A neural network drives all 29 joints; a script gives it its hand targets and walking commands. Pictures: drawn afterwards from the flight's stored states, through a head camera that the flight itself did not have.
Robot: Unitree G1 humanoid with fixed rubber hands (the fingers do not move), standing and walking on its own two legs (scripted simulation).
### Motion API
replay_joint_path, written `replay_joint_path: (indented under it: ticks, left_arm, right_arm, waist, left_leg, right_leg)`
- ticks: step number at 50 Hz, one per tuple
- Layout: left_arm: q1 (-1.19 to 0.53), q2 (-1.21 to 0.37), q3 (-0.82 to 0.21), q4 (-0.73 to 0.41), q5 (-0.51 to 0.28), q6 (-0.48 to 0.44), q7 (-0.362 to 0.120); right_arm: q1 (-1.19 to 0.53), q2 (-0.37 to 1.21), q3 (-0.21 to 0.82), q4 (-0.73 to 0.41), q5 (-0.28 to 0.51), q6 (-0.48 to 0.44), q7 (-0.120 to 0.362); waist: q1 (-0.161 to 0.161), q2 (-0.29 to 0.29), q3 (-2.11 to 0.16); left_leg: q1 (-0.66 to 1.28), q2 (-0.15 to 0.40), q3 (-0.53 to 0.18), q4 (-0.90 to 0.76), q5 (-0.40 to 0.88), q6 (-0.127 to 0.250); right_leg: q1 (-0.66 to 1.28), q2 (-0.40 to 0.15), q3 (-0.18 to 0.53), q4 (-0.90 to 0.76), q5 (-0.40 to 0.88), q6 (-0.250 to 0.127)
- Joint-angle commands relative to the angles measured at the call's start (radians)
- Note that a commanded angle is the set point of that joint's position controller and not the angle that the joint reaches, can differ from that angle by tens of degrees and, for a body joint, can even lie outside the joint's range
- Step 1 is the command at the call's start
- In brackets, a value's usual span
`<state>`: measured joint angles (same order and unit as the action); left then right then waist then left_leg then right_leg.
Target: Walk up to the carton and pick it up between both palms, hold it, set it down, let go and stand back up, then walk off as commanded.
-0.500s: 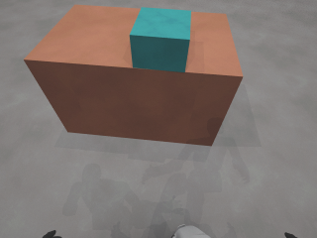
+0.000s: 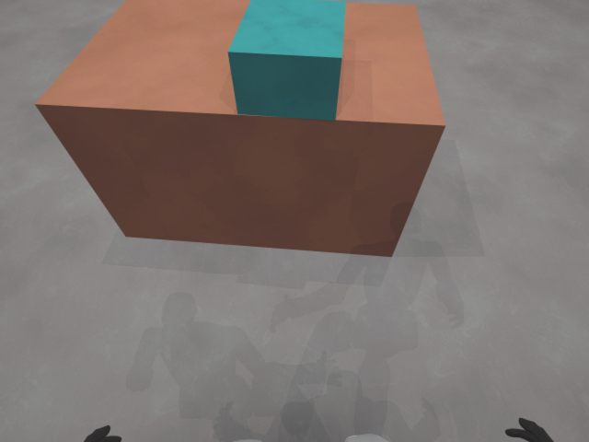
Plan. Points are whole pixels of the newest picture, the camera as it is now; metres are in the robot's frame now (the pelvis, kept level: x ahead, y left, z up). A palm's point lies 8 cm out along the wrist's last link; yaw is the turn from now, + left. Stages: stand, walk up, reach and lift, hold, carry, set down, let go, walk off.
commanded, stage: stand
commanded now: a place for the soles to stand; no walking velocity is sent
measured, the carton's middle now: (292, 57) +1.01 +0.01 -0.03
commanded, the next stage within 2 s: none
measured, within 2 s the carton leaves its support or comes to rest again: neither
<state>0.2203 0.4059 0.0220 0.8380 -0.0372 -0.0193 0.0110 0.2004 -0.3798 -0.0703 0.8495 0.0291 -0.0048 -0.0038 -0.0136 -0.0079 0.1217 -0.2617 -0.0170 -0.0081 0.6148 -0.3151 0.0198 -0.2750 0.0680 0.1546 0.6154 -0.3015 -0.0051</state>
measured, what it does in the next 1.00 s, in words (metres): stands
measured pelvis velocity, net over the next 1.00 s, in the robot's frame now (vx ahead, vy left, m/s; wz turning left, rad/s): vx -0.02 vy -0.02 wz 0.00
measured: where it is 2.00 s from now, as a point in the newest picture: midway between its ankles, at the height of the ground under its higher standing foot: outside the picture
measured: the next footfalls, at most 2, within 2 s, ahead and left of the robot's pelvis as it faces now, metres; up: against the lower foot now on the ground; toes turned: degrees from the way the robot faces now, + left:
none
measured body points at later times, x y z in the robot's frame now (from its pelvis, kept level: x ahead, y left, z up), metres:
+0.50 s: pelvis -0.01 -0.01 +0.00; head +0.03 -0.01 +0.45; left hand +0.09 +0.31 -0.11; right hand +0.08 -0.33 -0.11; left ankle +0.01 +0.11 -0.73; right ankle +0.02 -0.13 -0.73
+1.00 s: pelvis -0.02 -0.02 +0.00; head +0.00 -0.02 +0.45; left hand +0.08 +0.30 -0.11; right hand +0.05 -0.34 -0.12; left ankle +0.01 +0.11 -0.73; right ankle +0.02 -0.13 -0.73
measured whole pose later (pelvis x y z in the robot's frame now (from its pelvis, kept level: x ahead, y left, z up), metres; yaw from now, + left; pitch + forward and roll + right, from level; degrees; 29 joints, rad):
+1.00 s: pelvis -0.02 -0.02 +0.00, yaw +0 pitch -4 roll +1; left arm 0.20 0.41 0.02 0.90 -0.04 -0.02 0.00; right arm 0.18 -0.38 -0.07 1.00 0.03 -0.01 0.00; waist -0.01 -0.01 0.11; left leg -0.24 -0.02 -0.01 0.57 -0.27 0.00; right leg -0.27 0.07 0.16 0.61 -0.27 0.00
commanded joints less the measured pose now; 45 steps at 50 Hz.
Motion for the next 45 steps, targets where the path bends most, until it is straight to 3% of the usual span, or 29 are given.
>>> replay_joint_path:
  ticks: [1, 3, 5, 9, 13, 16, 17, 19, 24, 37, 45]
  left_arm:
    - [-0.045, 0.197, 0.061, -0.024, 0.061, -0.029, -0.001]
    - [-0.049, 0.217, 0.063, -0.024, 0.066, -0.036, -0.001]
    - [-0.062, 0.216, 0.061, -0.014, 0.065, -0.035, -0.002]
    - [-0.083, 0.201, 0.055, -0.006, 0.06, -0.031, -0.005]
    - [-0.07, 0.197, 0.054, -0.006, 0.058, -0.031, -0.003]
    - [-0.067, 0.198, 0.054, -0.006, 0.058, -0.032, -0.001]
    - [-0.111, 0.171, 0.034, -0.002, 0.054, -0.028, -0.002]
    - [-0.104, 0.171, 0.03, -0.001, 0.049, -0.026, -0.002]
    - [-0.104, 0.176, 0.027, 0.008, 0.048, -0.025, -0.001]
    - [-0.127, 0.183, 0.023, 0.037, 0.052, -0.024, 0.002]
    - [-0.132, 0.184, 0.022, 0.054, 0.053, -0.022, 0.001]
  right_arm:
    - [-0.042, -0.183, -0.015, -0.059, -0.039, -0.035, 0.006]
    - [-0.054, -0.172, -0.016, -0.062, -0.039, -0.031, 0.008]
    - [-0.045, -0.178, -0.021, -0.05, -0.043, -0.03, 0.009]
    - [-0.044, -0.18, -0.02, -0.04, -0.045, -0.034, 0.01]
    - [-0.055, -0.177, -0.017, -0.04, -0.042, -0.036, 0.009]
    - [-0.057, -0.175, -0.015, -0.041, -0.042, -0.035, 0.009]
    - [-0.083, -0.207, -0.02, -0.006, -0.046, -0.037, 0.003]
    - [-0.072, -0.207, -0.021, 0.007, -0.044, -0.036, 0.001]
    - [-0.089, -0.202, -0.015, 0.03, -0.04, -0.035, -0.001]
    - [-0.1, -0.196, -0.009, 0.087, -0.038, -0.03, 0.003]
    - [-0.105, -0.202, -0.007, 0.107, -0.039, -0.029, 0.006]
  waist:
    - [0.015, 0.032, -0.177]
    - [0.011, 0.006, -0.175]
    - [0.001, -0.012, -0.167]
    - [-0.003, -0.005, -0.159]
    - [0.009, 0.002, -0.175]
    - [0.009, 0.0, -0.182]
    - [0.002, -0.006, -0.16]
    - [0.004, -0.012, -0.189]
    - [0.007, -0.007, -0.199]
    - [-0.001, -0.042, -0.181]
    - [-0.001, -0.035, -0.162]
  left_leg:
    - [0.063, 0.16, -0.182, -0.189, 0.201, 0.086]
    - [0.06, 0.084, -0.118, -0.146, 0.133, 0.04]
    - [0.079, 0.069, -0.118, -0.155, 0.073, 0.039]
    - [0.105, 0.098, -0.162, -0.211, 0.048, 0.056]
    - [0.101, 0.12, -0.171, -0.214, 0.116, 0.064]
    - [0.103, 0.109, -0.152, -0.192, 0.156, 0.055]
    - [0.117, 0.124, -0.137, -0.187, 0.144, 0.05]
    - [0.145, 0.123, -0.135, -0.188, 0.172, 0.048]
    - [0.15, 0.126, -0.131, -0.188, 0.206, 0.049]
    - [0.148, 0.109, -0.119, -0.199, 0.134, 0.045]
    - [0.14, 0.11, -0.126, -0.218, 0.096, 0.047]
  right_leg:
    - [0.073, -0.092, 0.094, -0.128, 0.122, -0.062]
    - [0.061, -0.137, 0.184, -0.182, 0.124, -0.098]
    - [0.035, -0.141, 0.197, -0.195, 0.079, -0.107]
    - [0.001, -0.104, 0.143, -0.176, 0.051, -0.079]
    - [0.031, -0.091, 0.113, -0.144, 0.107, -0.072]
    - [0.042, -0.101, 0.126, -0.151, 0.145, -0.079]
    - [0.042, -0.137, 0.12, -0.151, 0.22, -0.07]
    - [0.054, -0.14, 0.118, -0.143, 0.276, -0.066]
    - [0.074, -0.142, 0.115, -0.149, 0.297, -0.062]
    - [0.055, -0.159, 0.153, -0.215, 0.189, -0.059]
    - [0.038, -0.156, 0.164, -0.241, 0.106, -0.053]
